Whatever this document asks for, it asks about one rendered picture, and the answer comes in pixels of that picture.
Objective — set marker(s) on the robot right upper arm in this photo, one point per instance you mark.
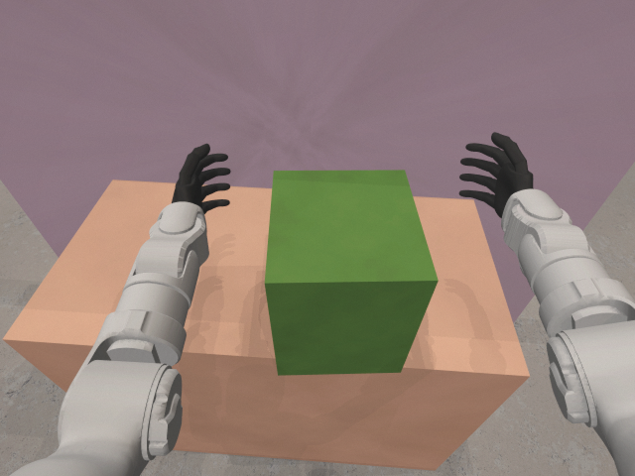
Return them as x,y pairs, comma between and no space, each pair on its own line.
592,372

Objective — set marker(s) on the carton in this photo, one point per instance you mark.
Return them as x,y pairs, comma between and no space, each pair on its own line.
349,274

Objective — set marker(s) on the pedestal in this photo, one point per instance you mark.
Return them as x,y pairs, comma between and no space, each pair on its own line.
464,363

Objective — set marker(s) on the robot left upper arm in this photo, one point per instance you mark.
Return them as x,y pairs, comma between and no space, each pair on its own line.
118,417

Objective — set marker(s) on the robot right hand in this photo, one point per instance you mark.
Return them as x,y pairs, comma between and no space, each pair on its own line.
511,172

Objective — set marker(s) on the robot right forearm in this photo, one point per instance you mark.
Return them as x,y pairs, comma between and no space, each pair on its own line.
570,282

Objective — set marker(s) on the robot left forearm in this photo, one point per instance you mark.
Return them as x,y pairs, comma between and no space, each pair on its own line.
148,323

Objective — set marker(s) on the robot left hand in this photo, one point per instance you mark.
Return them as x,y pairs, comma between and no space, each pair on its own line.
189,185

